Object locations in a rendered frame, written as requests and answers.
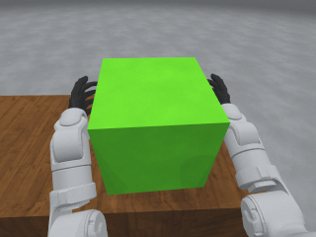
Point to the left robot upper arm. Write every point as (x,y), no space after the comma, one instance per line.
(86,223)

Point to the right robot hand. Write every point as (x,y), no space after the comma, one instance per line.
(219,89)

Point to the pedestal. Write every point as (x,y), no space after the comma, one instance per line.
(26,129)

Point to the left robot forearm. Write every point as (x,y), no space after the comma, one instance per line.
(70,162)

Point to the carton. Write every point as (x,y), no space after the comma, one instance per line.
(155,124)

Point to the left robot hand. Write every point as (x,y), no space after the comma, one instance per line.
(79,96)

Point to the right robot upper arm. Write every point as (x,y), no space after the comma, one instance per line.
(272,214)

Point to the right robot forearm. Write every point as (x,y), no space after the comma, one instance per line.
(254,171)

